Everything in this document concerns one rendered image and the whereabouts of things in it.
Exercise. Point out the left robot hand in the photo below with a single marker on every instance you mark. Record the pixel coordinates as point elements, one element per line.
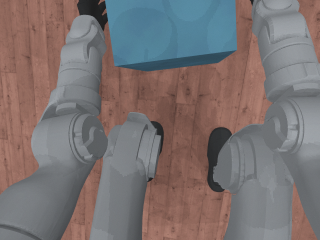
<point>92,8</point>

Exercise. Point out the right robot shin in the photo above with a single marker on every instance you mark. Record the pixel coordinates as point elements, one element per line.
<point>254,129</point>

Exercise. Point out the robot left upper arm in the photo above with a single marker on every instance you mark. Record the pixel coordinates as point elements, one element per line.
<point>41,206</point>

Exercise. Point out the robot left forearm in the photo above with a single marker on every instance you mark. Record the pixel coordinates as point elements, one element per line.
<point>79,74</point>

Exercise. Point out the robot left foot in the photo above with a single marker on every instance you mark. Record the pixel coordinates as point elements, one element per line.
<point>160,132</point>

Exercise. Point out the robot right upper arm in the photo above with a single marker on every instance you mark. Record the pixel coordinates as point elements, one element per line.
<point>292,128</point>

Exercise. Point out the carton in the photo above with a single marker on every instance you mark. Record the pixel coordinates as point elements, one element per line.
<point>151,35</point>

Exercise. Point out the robot right forearm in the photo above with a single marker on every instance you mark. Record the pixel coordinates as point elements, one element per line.
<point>286,50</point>

